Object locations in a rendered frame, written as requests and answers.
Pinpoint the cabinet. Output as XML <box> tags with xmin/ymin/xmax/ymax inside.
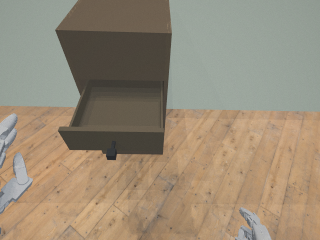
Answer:
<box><xmin>55</xmin><ymin>0</ymin><xmax>172</xmax><ymax>155</ymax></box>

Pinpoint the drawer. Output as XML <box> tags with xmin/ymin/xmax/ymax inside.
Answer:
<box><xmin>58</xmin><ymin>79</ymin><xmax>164</xmax><ymax>151</ymax></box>

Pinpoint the robot right hand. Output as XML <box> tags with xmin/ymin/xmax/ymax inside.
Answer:
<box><xmin>235</xmin><ymin>207</ymin><xmax>272</xmax><ymax>240</ymax></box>

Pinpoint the robot left hand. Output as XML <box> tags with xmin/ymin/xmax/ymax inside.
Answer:
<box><xmin>0</xmin><ymin>113</ymin><xmax>33</xmax><ymax>214</ymax></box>

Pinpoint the handle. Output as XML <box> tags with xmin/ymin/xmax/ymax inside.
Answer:
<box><xmin>106</xmin><ymin>141</ymin><xmax>117</xmax><ymax>160</ymax></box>

